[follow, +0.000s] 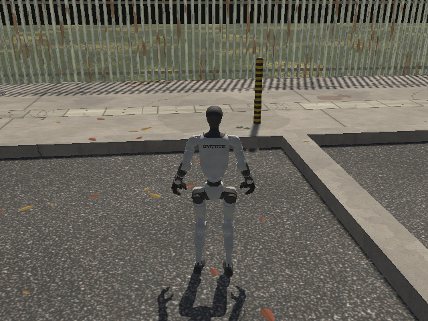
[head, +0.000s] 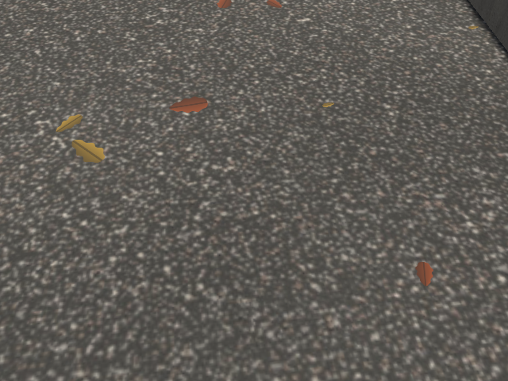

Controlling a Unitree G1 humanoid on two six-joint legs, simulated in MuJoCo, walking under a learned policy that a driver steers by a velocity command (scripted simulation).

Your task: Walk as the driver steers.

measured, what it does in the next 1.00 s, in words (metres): walks ahead: left foot, then right foot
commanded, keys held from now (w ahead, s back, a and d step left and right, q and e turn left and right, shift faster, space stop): q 0.10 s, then w+q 0.34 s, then w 0.06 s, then w+e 0.50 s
